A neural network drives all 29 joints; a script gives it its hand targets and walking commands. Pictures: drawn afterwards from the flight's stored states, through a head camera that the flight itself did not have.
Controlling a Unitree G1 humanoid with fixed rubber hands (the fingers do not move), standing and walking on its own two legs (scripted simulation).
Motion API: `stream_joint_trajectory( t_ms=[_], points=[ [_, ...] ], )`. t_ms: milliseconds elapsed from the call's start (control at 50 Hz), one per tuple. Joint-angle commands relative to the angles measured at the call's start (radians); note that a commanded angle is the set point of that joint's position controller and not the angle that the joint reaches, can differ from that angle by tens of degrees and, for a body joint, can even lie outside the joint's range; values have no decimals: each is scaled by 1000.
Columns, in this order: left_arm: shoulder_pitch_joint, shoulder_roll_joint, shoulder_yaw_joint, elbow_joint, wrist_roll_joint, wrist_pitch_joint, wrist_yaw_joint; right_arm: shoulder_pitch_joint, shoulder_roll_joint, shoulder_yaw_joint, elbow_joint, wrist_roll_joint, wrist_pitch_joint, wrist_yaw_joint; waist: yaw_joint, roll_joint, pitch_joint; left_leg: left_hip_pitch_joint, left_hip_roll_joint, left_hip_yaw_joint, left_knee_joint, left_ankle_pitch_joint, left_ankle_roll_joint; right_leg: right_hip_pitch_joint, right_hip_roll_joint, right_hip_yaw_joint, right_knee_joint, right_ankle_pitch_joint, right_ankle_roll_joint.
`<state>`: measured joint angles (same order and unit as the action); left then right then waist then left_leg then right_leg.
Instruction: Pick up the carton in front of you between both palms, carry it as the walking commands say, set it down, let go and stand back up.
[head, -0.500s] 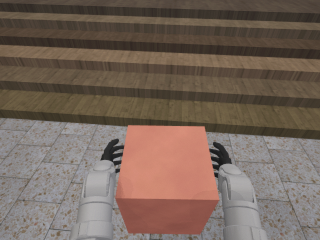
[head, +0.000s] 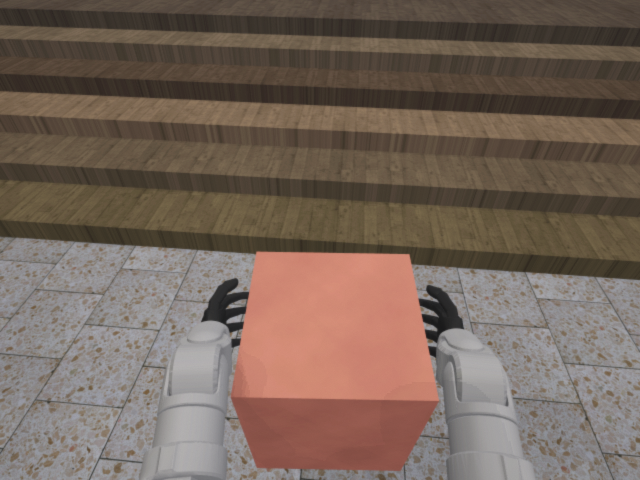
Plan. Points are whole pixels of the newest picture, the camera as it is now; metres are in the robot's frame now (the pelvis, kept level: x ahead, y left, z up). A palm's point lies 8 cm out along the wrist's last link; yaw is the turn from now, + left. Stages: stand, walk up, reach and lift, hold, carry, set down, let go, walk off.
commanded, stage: hold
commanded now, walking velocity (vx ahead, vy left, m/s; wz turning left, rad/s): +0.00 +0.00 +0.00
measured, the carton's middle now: (330, 364) +0.29 +0.00 -0.02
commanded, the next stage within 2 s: carry in 0.06 s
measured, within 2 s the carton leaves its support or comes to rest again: neither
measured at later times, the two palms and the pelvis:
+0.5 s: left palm (218, 258) +0.38 +0.16 +0.10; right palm (435, 268) +0.37 -0.14 +0.09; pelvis +0.11 +0.01 -0.01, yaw +0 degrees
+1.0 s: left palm (217, 180) +0.63 +0.22 +0.06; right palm (372, 185) +0.62 -0.08 +0.06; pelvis +0.40 +0.07 -0.02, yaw -1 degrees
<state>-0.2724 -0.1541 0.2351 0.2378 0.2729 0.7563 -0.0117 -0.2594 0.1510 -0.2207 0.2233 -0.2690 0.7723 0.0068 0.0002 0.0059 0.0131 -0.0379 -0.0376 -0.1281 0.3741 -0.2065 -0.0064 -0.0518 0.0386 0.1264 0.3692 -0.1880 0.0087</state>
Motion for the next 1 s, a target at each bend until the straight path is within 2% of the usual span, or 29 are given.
stream_joint_trajectory(
  t_ms=[0, 20, 40, 80, 100, 180, 240, 260, 280, 300, 320, 360, 400, 460, 480, 500, 520, 540, 580, 600, 640, 700, 800, 860, 880, 900, 920, 940, 980],
  points=[
    [-487, -905, -543, -16, -254, -24, -228, -515, 903, 543, -40, 256, -38, 226, 0, -2, -204, -10, -51, 56, -60, 128, -5, 59, 53, -56, -46, 120, 4],
    [-490, -905, -542, -14, -253, -24, -229, -517, 903, 542, -38, 255, -38, 226, 0, -2, -204, -11, -51, 57, -60, 125, -5, 59, 53, -56, -46, 117, 4],
    [-509, -900, -546, -22, -260, -21, -229, -540, 907, 553, -41, 257, -35, 227, 0, -14, -173, -147, 107, 21, 2, -40, 16, -78, -113, -17, 14, -44, -14],
    [-503, -905, -577, -58, -278, -18, -224, -547, 905, 577, -81, 278, -35, 224, 2, -21, -184, -220, 84, -8, -23, -407, 19, -158, -113, 26, -50, -451, -25],
    [-514, -914, -601, -94, -291, -14, -219, -558, 914, 605, -113, 296, -32, 221, 1, -32, -181, -259, 75, 2, 1, -483, 19, -177, -119, 41, -56, -544, -37],
    [-459, -912, -702, -231, -345, 26, -187, -537, 921, 724, -257, 369, 9, 201, 8, -152, -298, -291, 17, 171, 183, -192, -4, -106, -225, 128, -109, -425, -108],
    [-445, -894, -771, -375, -384, 92, -156, -533, 909, 783, -379, 408, 69, 177, 2, -102, -291, -159, 37, 171, 35, -252, 16, -243, -197, 31, -43, -479, -91],
    [-440, -886, -791, -422, -398, 115, -146, -503, 898, 790, -405, 415, 92, 164, -5, 8, -271, -89, 122, 49, -39, -324, 41, -346, -139, -66, 87, -419, -52],
    [-441, -881, -804, -461, -410, 140, -136, -457, 884, 790, -420, 412, 114, 150, -19, 203, -264, -1, 272, -191, -151, -414, 103, -487, -69, -191, 335, -315, -8],
    [-432, -863, -817, -490, -419, 165, -127, -402, 869, 781, -430, 404, 136, 133, -24, 269, -208, 88, 372, -354, -192, -325, 169, -668, -46, -236, 390, -317, 4],
    [-430, -851, -836, -517, -433, 187, -119, -380, 854, 775, -470, 397, 156, 114, -29, 231, -191, 110, 394, -371, -176, -165, 215, -715, -78, -205, 405, -343, -7],
    [-369, -851, -856, -560, -462, 224, -95, -336, 835, 780, -557, 400, 198, 77, -26, 139, -253, 157, 361, -228, -127, 49, 198, -673, -79, -216, 325, -303, -14],
    [-282, -840, -849, -618, -471, 263, -63, -269, 824, 790, -644, 414, 239, 45, -26, 161, -305, 138, 298, -76, -86, 185, 155, -549, -31, -282, 226, -200, -8],
    [-150, -819, -808, -695, -453, 318, -4, -163, 794, 784, -731, 429, 300, 0, -13, 118, -347, -93, 222, 108, 42, 100, 94, -137, -6, -349, -9, -9, -11],
    [-103, -802, -783, -710, -441, 336, 18, -137, 772, 778, -754, 433, 318, -17, -3, 67, -383, -263, 200, 154, 145, 73, 60, 104, -65, -283, -32, 2, -28],
    [-48, -772, -753, -724, -423, 352, 42, -127, 748, 768, -782, 442, 339, -33, 18, -111, -422, -460, 139, 235, 390, -104, 13, 271, -281, 20, -130, -219, -88],
    [-25, -753, -724, -725, -402, 363, 68, -157, 724, 772, -832, 458, 359, -49, 23, -289, -360, -745, 47, 268, 567, -295, -1, 354, -482, 369, -169, -193, -213],
    [-8, -742, -694, -767, -393, 373, 91, -156, 717, 784, -866, 479, 373, -65, 24, -209, -325, -793, 112, 178, 681, -332, 20, 311, -524, 397, -153, -104, -272],
    [-65, -732, -680, -820, -400, 383, 125, -167, 712, 754, -856, 485, 378, -93, 21, -66, -286, -801, 170, 160, 718, -253, 24, 213, -454, 240, -159, -5, -233],
    [-81, -722, -683, -841, -411, 384, 139, -146, 706, 734, -849, 478, 375, -109, 23, -51, -277, -779, 182, 164, 652, -206, 16, 177, -427, 162, -191, -30, -199],
    [-82, -692, -690, -852, -431, 378, 160, -98, 683, 688, -821, 442, 364, -144, 22, -79, -259, -714, 152, 214, 532, -117, -3, 132, -363, 23, -215, 33, -159],
    [-45, -631, -691, -845, -451, 362, 180, -20, 639, 633, -786, 391, 344, -192, 21, -116, -224, -635, 119, 269, 355, -16, -9, 84, -314, -106, -209, 115, -141],
    [-5, -601, -702, -846, -470, 346, 189, 0, 601, 630, -811, 402, 326, -208, 24, -180, -165, -428, 79, 340, 172, 126, 24, -2, -291, -218, -171, 234, -100],
    [11, -585, -721, -873, -472, 350, 180, 31, 588, 640, -818, 414, 328, -195, -4, -114, -264, -70, 8, 425, 125, 32, 43, -95, -218, -349, 166, 394, -46],
    [17, -564, -721, -884, -468, 355, 177, 51, 580, 642, -822, 412, 330, -190, -24, -27, -313, 99, 112, 282, 94, -54, 47, -230, -186, -349, 387, 245, -17],
    [20, -560, -738, -917, -473, 363, 171, 60, 564, 646, -821, 409, 331, -187, -27, 244, -387, 234, 411, -261, -87, -306, 179, -470, -69, -330, 712, -18, 29],
    [16, -563, -754, -908, -478, 368, 162, 69, 586, 667, -827, 425, 334, -178, -22, 265, -356, 236, 480, -452, -203, -209, 229, -615, -44, -207, 871, -282, 15],
    [25, -597, -767, -898, -477, 367, 151, 50, 613, 688, -859, 435, 334, -165, -18, 185, -347, 190, 471, -354, -179, -82, 219, -631, -118, -143, 935, -263, -15],
    [34, -672, -764, -872, -458, 359, 126, 10, 675, 725, -890, 437, 325, -136, -16, 32, -328, 67, 413, -170, -165, 43, 174, -610, -178, -124, 874, -157, -41]
  ],
)
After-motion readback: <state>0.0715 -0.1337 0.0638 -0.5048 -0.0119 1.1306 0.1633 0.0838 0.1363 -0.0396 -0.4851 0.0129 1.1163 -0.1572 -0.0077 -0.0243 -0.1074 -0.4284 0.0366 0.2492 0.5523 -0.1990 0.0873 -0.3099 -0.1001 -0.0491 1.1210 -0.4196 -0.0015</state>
